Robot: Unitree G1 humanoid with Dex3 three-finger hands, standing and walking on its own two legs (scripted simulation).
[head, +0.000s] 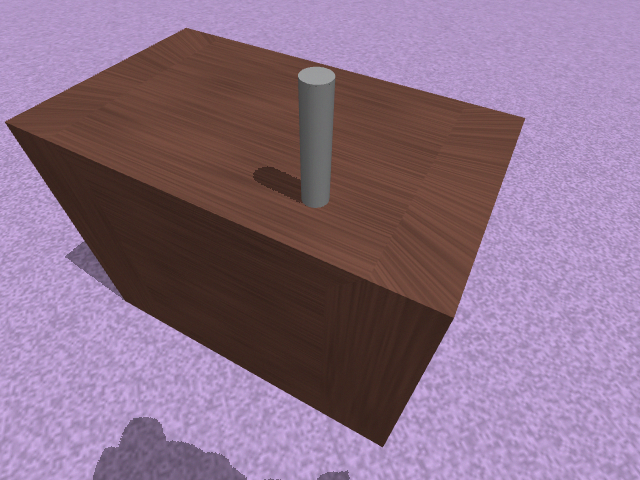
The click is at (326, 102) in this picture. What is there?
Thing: slim round
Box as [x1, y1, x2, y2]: [298, 67, 334, 207]
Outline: 309,67 301,70 298,74 301,199 308,206 319,207 324,205 329,198 334,73 331,70 323,67
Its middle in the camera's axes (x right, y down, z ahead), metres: -0.01 -0.16 +0.64
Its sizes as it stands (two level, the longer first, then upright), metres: 0.053 0.053 0.236
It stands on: a support 0.75 m high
